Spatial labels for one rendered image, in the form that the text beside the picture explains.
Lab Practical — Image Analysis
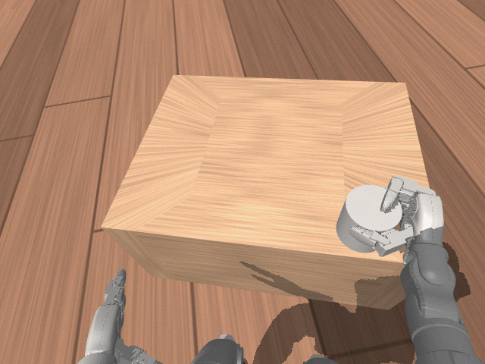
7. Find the can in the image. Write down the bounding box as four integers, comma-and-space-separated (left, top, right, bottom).
336, 185, 402, 253

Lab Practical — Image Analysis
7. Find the right robot arm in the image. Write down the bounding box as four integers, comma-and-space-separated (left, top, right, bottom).
400, 243, 484, 364

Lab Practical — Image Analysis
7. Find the left robot hand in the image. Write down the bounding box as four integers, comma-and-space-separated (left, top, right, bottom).
85, 269, 162, 364

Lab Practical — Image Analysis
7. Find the right robot hand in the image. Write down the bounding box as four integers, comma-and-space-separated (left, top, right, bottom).
349, 175, 444, 257

